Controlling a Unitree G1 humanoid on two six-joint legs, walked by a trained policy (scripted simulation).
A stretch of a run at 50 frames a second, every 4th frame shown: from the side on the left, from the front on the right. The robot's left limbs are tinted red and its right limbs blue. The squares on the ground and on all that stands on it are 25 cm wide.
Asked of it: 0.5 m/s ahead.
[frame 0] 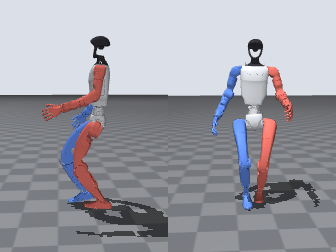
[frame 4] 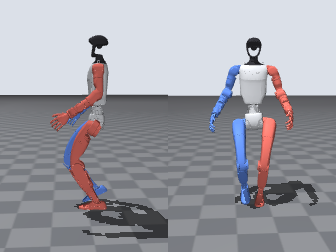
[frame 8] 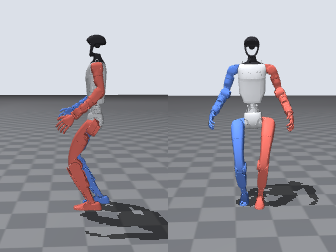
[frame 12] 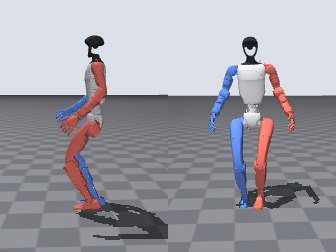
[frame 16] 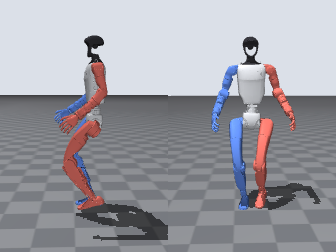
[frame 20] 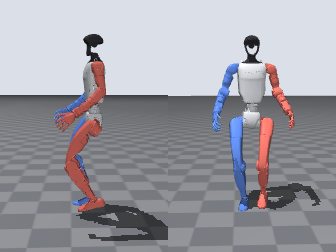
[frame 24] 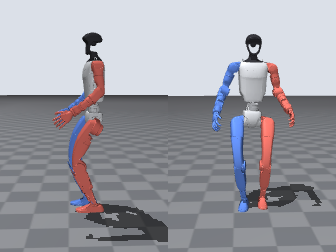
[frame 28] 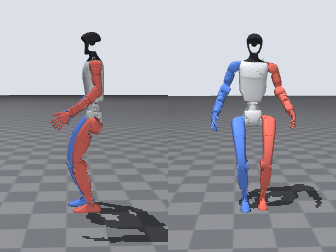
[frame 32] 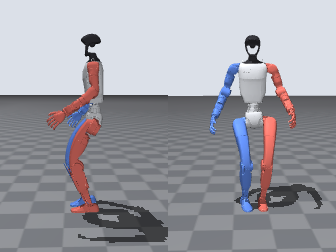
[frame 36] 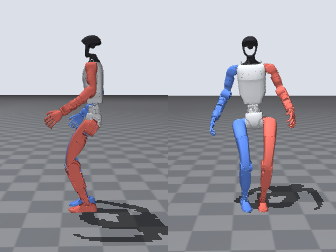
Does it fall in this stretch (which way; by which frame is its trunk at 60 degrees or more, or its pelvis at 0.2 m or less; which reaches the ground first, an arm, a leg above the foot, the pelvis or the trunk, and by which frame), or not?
no
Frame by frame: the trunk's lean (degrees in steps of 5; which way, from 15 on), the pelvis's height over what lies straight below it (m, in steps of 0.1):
0: 0, 0.7
4: 0, 0.7
8: 0, 0.7
12: 5, 0.7
16: 0, 0.7
20: 0, 0.7
24: 0, 0.7
28: 5, 0.8
32: 5, 0.7
36: 5, 0.7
